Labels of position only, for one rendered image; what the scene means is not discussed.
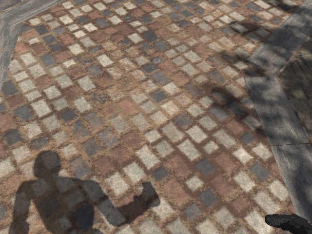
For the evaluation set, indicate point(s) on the right robot hand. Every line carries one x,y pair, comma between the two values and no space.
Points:
292,223

